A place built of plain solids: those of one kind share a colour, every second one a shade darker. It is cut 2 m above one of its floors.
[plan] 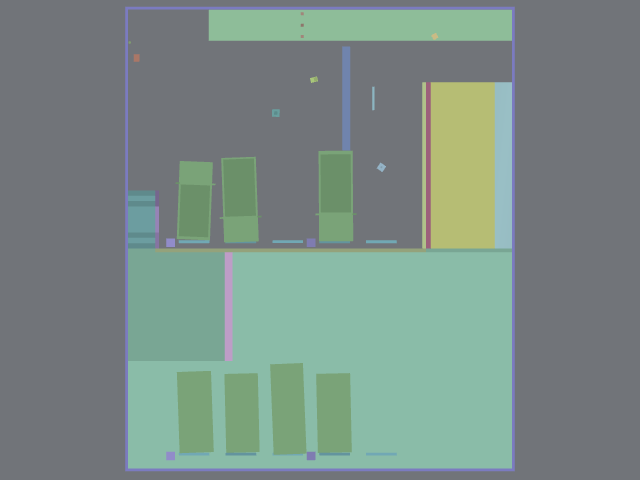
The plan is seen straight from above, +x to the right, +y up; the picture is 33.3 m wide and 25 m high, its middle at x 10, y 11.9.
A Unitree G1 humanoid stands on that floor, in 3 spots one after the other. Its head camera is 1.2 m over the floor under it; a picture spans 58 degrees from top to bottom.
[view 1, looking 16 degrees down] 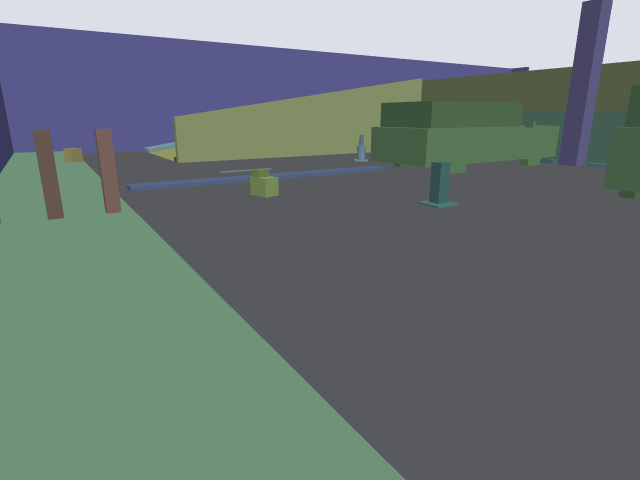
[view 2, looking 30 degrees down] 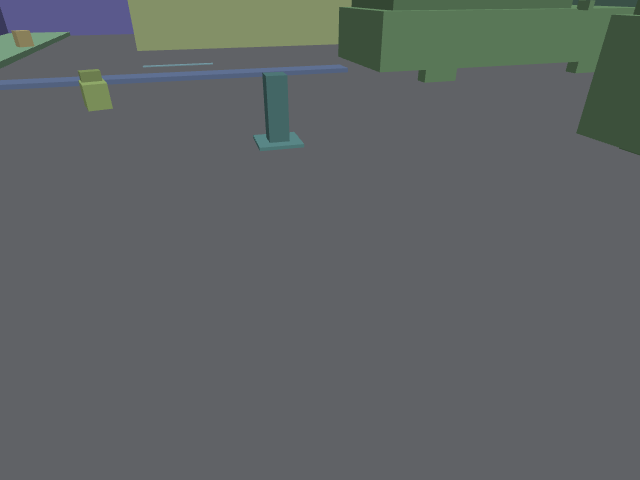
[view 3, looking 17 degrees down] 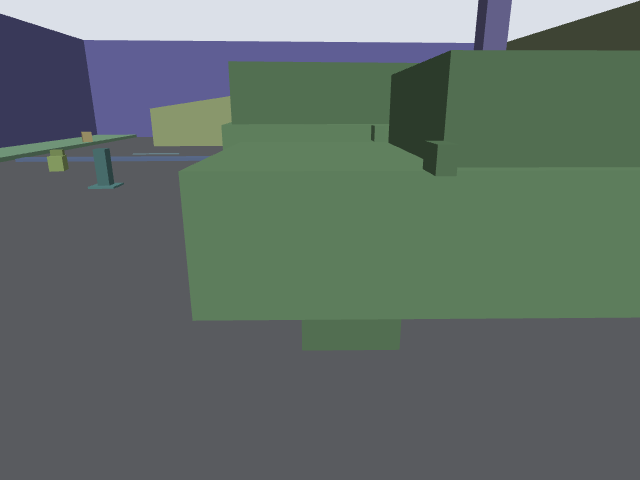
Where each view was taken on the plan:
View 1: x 3.50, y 23.09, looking -32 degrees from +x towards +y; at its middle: ground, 4.35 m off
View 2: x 3.91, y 19.27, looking -17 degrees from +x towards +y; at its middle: ground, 2.40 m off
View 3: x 0.71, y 15.48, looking -3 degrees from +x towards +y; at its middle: car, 2.05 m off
